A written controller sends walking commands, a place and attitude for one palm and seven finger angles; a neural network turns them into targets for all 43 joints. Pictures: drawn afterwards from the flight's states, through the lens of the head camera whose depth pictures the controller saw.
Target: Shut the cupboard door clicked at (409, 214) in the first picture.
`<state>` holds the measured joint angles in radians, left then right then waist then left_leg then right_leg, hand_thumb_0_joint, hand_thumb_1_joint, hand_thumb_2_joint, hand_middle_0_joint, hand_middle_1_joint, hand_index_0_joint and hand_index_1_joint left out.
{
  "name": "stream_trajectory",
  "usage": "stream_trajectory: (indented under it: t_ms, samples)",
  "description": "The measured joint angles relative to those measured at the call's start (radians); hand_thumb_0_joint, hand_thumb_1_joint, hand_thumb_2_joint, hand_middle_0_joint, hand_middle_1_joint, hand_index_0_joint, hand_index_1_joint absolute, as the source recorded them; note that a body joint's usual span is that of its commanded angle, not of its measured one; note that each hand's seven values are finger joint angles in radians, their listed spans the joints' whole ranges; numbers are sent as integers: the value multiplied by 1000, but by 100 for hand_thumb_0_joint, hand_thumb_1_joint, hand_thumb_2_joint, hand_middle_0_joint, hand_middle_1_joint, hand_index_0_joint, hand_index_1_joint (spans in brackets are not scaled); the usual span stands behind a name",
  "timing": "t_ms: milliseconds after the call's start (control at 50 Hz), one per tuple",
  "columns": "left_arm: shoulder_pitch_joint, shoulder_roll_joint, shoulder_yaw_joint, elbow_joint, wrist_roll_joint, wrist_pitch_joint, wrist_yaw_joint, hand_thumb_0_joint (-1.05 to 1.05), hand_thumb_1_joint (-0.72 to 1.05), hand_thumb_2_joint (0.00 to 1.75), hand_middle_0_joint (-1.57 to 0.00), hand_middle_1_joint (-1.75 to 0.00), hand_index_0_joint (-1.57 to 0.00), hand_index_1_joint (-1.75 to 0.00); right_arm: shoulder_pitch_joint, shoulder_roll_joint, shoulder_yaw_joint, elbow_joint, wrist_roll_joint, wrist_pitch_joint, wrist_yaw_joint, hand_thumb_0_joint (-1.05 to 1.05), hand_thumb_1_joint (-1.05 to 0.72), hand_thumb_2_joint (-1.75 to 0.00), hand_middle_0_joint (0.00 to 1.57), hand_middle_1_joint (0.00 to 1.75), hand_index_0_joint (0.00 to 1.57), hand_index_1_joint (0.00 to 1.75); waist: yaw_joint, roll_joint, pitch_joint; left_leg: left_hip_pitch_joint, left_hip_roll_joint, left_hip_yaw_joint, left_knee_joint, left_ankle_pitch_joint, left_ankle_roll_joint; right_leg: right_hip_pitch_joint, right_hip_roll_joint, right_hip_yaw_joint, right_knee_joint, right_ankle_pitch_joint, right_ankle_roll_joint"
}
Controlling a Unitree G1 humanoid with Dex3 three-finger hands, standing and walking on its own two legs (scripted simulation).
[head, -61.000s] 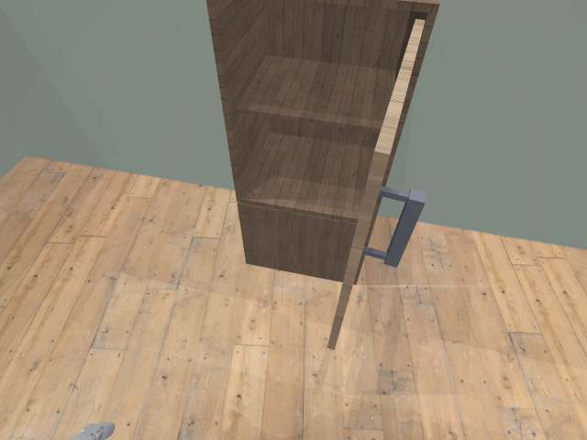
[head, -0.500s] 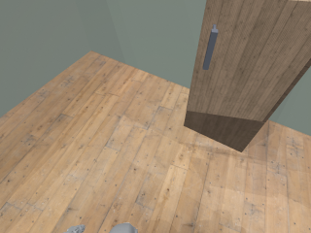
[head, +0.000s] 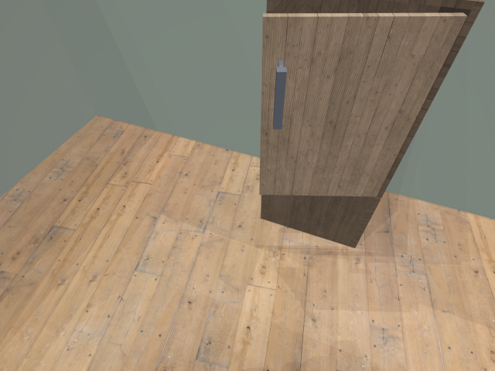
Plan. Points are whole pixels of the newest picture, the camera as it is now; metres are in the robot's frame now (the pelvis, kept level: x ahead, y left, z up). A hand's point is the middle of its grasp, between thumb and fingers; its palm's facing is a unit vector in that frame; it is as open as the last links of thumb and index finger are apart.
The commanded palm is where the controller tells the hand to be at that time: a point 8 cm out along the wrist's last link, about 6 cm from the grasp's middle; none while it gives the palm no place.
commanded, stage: take the last steps up to it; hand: left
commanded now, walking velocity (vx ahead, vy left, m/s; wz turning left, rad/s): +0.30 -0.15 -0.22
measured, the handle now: (279, 95) +0.71 -0.05 +0.06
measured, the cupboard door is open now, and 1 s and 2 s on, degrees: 20 20 20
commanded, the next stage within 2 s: come to a stop and stand still in 0.52 s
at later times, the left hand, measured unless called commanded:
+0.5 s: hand (171, 329) +0.23 +0.17 -0.17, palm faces -0.11 -0.98 -0.17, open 7.4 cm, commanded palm none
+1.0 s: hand (223, 271) +0.35 +0.08 -0.16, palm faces -0.09 -0.97 -0.22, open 7.3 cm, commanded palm none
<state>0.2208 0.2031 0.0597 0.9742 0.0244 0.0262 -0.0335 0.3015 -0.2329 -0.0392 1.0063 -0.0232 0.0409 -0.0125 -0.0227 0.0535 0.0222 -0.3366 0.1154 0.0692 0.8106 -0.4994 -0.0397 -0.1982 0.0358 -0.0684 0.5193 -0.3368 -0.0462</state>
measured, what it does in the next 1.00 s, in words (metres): walks ahead: left foot, then right foot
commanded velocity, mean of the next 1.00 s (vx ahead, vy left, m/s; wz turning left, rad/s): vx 0.03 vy -0.01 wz -0.08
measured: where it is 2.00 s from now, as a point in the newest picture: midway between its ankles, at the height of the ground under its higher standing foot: outside the picture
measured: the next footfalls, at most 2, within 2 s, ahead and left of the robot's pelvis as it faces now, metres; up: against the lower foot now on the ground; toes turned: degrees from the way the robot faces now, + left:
left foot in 0.30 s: +0.22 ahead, +0.10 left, +0.00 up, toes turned +4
right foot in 0.70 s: +0.30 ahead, -0.24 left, +0.00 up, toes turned -13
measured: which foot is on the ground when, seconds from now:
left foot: up 0.00-0.28, down 0.30-0.70, up 0.72-1.00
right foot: down 0.00-0.30, up 0.32-0.68, down 0.70-1.00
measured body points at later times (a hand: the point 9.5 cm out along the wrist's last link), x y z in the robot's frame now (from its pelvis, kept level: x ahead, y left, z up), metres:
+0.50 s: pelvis +0.15 -0.02 +0.01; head +0.18 +0.00 +0.46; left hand +0.23 +0.22 -0.15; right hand +0.15 -0.26 -0.13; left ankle +0.18 +0.09 -0.73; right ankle +0.12 -0.17 -0.65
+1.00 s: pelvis +0.23 -0.09 +0.01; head +0.27 -0.10 +0.45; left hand +0.35 +0.13 -0.14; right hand +0.27 -0.35 -0.14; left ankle +0.23 +0.01 -0.67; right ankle +0.26 -0.23 -0.73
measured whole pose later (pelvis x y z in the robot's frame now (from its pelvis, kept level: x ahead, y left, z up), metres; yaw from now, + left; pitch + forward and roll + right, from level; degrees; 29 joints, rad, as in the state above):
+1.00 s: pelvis +0.23 -0.09 +0.01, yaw -6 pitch +0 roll +0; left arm 0.11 0.16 0.04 0.98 0.03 0.01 0.04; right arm 0.16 -0.23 -0.06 0.97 -0.01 0.07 0.00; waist 0.00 0.00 0.09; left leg -0.45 -0.02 0.03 0.98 -0.47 -0.07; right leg -0.30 -0.08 -0.08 0.47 -0.18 0.01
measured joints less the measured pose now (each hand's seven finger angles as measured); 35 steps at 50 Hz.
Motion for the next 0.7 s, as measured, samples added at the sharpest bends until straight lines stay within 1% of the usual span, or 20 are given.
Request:
stream_trajectory:
  t_ms: [40,60,100,180,220,260,280,300,320,340,360,380,400,440,500,580,620,660,680,700]
  samples:
    - [28,-11,-3,7,-2,-16,12,1,91,90,-20,-30,-20,-30,-9,-11,-6,16,-1,5,2,1,-91,-90,21,30,20,30,7,-3,-5,-70,-23,-17,154,5,-1,36,6,7,-43,7,-13]
    - [43,-15,-5,12,-2,-21,16,1,91,90,-20,-30,-20,-30,-16,-14,-9,16,-3,2,5,1,-91,-90,20,30,20,30,8,-9,-5,-101,-29,-14,196,25,-4,55,6,13,-70,14,-15]
    - [68,-19,-11,29,-3,-29,21,1,91,90,-20,-30,-20,-30,-32,-17,-13,3,-5,-6,10,1,-91,-90,20,30,20,30,5,-21,-4,-151,-33,-2,220,76,-13,90,8,20,-119,27,-16]
    - [99,-24,-21,65,0,-34,23,1,90,90,-20,-30,-20,-30,-77,-9,-14,-29,-4,-21,15,1,-91,-90,20,30,20,30,3,-39,12,-198,-27,17,124,151,-18,145,22,29,-175,24,-15]
    - [107,-23,-22,80,2,-32,24,1,90,90,-20,-30,-20,-30,-100,1,-11,-42,-2,-29,15,1,-91,-90,20,30,20,30,10,-51,24,-188,-28,22,34,161,-12,167,29,36,-176,6,-14]
    - [113,-21,-20,95,0,-27,21,1,90,90,-20,-30,-20,-30,-117,11,-4,-54,0,-42,12,1,-91,-90,20,30,20,30,14,-64,34,-151,-37,32,-77,189,-4,184,33,43,-151,-31,-10]
    - [118,-19,-19,100,-4,-25,20,1,90,90,-20,-30,-20,-30,-122,15,1,-60,-2,-54,9,1,-91,-90,20,30,20,30,15,-72,38,-116,-45,43,-148,229,0,181,32,50,-109,-63,-7]
    - [127,-21,-16,101,-8,-21,19,1,90,90,-21,-30,-20,-30,-123,13,6,-69,-7,-69,6,1,-91,-90,20,30,20,30,17,-66,37,-86,-40,40,-205,288,25,152,40,56,-22,-101,-6]
    - [123,-17,-16,105,-11,-14,17,1,90,90,-21,-30,-20,-30,-129,18,9,-72,-12,-81,0,1,-91,-90,20,30,20,30,15,-75,42,-88,-38,50,-178,302,55,97,37,61,130,-144,-5]
    - [114,-10,-15,106,-9,-6,15,1,90,90,-21,-30,-20,-30,-130,26,16,-74,-14,-87,-4,1,-91,-90,20,30,20,30,17,-88,47,-82,-36,65,-149,278,71,32,33,72,296,-171,-4]
    - [103,-3,-12,106,-5,1,12,1,90,90,-20,-30,-20,-30,-126,32,21,-75,-14,-88,-7,1,-91,-90,20,30,20,30,18,-98,48,-68,-33,79,-140,251,78,-33,27,77,441,-169,-1]
    - [87,4,-8,104,-1,7,9,1,90,90,-20,-30,-20,-30,-117,38,24,-76,-14,-88,-10,1,-91,-90,20,30,20,30,16,-103,48,-48,-31,87,-150,234,77,-92,16,73,549,-145,4]
    - [68,9,-3,98,4,13,5,1,91,90,-20,-30,-20,-30,-104,43,26,-73,-14,-87,-13,0,-91,-90,20,30,20,30,14,-103,48,-26,-29,91,-171,229,73,-144,1,67,618,-113,12]
    - [26,19,6,74,8,18,-2,1,91,90,-20,-30,-20,-30,-77,50,27,-55,-14,-87,-18,0,-91,-90,20,30,20,30,13,-97,49,20,-24,93,-231,245,57,-229,-31,61,662,-50,29]
    - [-24,27,14,32,7,18,-8,1,91,90,-20,-30,-19,-30,-34,55,25,-22,-13,-78,-14,0,-91,-90,21,30,20,30,12,-78,43,84,-7,97,-317,264,46,-306,-77,59,570,17,51]
    - [-77,37,13,-2,5,15,-9,1,91,90,-20,-30,-19,-30,16,55,13,10,-13,-63,-2,1,-91,-90,21,30,20,30,-12,-55,39,144,18,99,-380,264,15,-326,-115,46,352,90,70]
    - [-97,41,11,-11,5,13,-9,1,91,90,-20,-30,-19,-30,36,53,5,22,-12,-55,3,1,-91,-90,21,30,20,30,-27,-46,40,161,32,98,-381,247,-4,-308,-118,35,258,114,73]
    - [-110,42,7,-17,5,5,-9,1,91,90,-20,-30,-19,-30,55,48,-1,34,-11,-46,6,1,-91,-90,21,30,20,30,-40,-38,41,171,48,94,-355,216,-27,-263,-110,19,157,138,73]
    - [-112,43,4,-20,4,-4,-7,1,91,90,-20,-30,-19,-30,65,46,-3,39,-9,-42,7,1,-91,-90,21,30,20,30,-41,-38,40,173,55,93,-327,191,-40,-226,-104,12,91,166,71]
    - [-108,50,-2,-26,4,-19,-4,1,91,90,-20,-30,-19,-30,82,46,-3,42,-5,-38,9,1,-91,-90,21,30,20,30,-43,-54,31,163,49,92,-281,159,-44,-185,-112,16,27,222,64]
